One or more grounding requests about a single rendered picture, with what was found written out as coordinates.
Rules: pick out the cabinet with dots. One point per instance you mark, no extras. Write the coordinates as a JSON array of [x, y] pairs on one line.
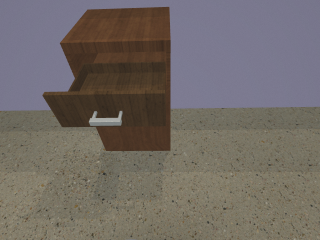
[[125, 35]]

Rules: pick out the drawer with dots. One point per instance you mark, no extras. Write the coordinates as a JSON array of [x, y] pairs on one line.
[[138, 89]]

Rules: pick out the handle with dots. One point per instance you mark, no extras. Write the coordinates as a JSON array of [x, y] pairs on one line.
[[106, 121]]

